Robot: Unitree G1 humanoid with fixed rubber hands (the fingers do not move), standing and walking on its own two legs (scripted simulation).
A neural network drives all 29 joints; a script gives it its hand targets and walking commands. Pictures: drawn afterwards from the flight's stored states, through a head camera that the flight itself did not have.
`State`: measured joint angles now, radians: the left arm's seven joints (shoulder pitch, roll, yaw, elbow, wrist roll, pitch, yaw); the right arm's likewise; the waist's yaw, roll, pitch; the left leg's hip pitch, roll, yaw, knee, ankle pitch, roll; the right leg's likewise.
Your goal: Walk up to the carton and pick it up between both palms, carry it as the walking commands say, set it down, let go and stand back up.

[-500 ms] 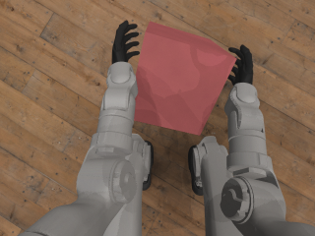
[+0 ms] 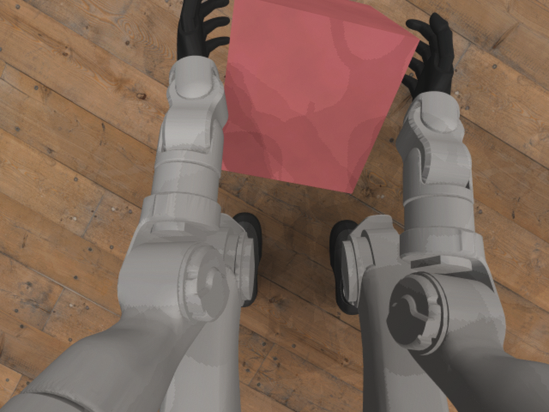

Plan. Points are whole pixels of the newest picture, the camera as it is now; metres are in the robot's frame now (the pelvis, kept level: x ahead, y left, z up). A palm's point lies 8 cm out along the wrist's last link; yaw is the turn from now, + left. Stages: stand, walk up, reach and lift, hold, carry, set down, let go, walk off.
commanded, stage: set down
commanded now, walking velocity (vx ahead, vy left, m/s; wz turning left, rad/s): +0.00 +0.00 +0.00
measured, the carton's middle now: (299, 79) +0.51 +0.02 -0.27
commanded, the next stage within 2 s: none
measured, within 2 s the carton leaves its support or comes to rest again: neither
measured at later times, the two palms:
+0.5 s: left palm (181, 39) +0.53 +0.17 -0.18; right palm (410, 62) +0.51 -0.12 -0.18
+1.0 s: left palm (185, 28) +0.55 +0.17 -0.19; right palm (411, 50) +0.53 -0.12 -0.19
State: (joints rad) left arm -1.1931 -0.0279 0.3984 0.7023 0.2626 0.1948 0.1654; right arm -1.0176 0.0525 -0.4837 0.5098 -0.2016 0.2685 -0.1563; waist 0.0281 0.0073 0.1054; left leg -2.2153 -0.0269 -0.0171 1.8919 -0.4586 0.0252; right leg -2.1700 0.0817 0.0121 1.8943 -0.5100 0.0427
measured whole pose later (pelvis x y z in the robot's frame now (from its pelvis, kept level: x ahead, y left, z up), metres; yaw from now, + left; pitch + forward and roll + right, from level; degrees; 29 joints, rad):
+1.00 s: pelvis +0.01 +0.00 -0.04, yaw +0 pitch +45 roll -3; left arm -1.35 0.12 0.45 0.86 0.26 0.19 0.08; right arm -1.21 -0.02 -0.49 0.70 -0.18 0.19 -0.06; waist 0.01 -0.02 0.13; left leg -2.32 -0.03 -0.02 2.05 -0.51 0.02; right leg -2.27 0.09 0.01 2.05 -0.57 0.05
